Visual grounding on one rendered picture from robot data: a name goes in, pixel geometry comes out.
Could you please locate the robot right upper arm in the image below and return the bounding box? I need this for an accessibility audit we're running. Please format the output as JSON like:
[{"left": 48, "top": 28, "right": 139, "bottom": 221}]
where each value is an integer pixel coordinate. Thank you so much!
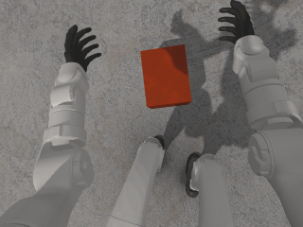
[{"left": 247, "top": 128, "right": 303, "bottom": 227}]

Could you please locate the robot left hand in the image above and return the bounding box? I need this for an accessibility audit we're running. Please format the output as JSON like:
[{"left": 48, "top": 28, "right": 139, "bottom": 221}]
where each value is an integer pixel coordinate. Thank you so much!
[{"left": 64, "top": 25, "right": 101, "bottom": 73}]

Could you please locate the carton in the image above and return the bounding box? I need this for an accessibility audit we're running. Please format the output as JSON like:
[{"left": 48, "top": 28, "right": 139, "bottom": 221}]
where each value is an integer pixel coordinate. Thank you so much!
[{"left": 140, "top": 44, "right": 192, "bottom": 109}]

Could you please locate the robot left forearm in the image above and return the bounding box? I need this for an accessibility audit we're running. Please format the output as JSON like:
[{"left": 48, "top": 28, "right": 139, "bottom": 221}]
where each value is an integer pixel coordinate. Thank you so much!
[{"left": 32, "top": 61, "right": 90, "bottom": 189}]

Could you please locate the left robot thigh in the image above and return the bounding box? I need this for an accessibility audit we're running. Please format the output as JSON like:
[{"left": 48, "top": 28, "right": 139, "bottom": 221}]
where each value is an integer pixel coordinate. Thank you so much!
[{"left": 105, "top": 142, "right": 165, "bottom": 227}]

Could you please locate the robot right forearm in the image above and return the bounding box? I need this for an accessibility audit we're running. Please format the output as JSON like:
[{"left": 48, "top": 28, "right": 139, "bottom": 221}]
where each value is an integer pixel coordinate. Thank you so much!
[{"left": 232, "top": 35, "right": 303, "bottom": 131}]

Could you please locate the robot left upper arm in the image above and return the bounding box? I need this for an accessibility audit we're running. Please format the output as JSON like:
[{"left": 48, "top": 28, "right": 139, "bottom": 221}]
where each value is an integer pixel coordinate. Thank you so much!
[{"left": 0, "top": 148, "right": 95, "bottom": 227}]

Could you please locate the right robot foot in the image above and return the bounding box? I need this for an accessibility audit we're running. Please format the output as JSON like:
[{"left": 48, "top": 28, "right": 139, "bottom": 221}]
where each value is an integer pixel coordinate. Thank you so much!
[{"left": 186, "top": 153, "right": 201, "bottom": 198}]

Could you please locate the robot right hand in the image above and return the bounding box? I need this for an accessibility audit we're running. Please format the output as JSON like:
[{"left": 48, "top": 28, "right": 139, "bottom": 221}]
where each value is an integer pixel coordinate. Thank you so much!
[{"left": 218, "top": 0, "right": 255, "bottom": 44}]

